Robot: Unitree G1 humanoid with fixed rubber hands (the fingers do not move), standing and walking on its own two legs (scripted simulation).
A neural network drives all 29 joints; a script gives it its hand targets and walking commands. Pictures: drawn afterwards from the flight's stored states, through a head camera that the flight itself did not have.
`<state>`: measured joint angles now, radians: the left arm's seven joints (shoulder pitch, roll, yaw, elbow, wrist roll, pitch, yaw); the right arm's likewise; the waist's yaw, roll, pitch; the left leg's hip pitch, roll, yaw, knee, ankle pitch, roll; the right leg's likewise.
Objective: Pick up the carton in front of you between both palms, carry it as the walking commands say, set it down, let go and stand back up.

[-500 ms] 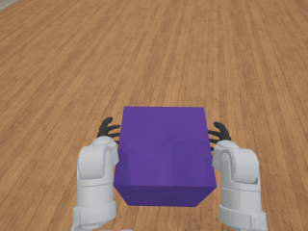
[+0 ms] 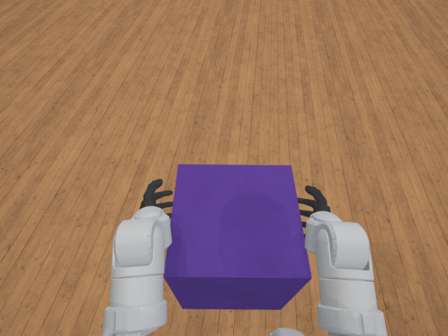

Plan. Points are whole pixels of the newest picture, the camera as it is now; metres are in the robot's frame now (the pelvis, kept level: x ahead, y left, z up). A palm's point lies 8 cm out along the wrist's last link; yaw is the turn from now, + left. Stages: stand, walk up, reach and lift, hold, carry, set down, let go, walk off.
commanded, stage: carry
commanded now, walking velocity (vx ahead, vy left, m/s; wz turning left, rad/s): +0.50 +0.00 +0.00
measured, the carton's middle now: (233, 242) +0.30 +0.00 -0.05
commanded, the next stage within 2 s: none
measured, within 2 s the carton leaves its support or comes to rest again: neither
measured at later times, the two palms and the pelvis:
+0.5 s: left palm (186, 83) +0.64 +0.11 +0.08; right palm (301, 88) +0.65 -0.17 +0.07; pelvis +0.35 -0.05 +0.00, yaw +4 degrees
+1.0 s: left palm (181, 38) +0.91 +0.15 +0.05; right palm (272, 40) +0.92 -0.13 +0.05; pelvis +0.62 +0.00 -0.01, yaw +1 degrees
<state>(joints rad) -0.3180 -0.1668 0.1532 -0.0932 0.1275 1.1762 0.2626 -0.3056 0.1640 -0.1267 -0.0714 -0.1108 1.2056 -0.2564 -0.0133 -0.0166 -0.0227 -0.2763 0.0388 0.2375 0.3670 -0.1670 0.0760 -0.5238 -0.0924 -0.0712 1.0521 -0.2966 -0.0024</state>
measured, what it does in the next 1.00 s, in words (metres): walks ahead: right foot, then left foot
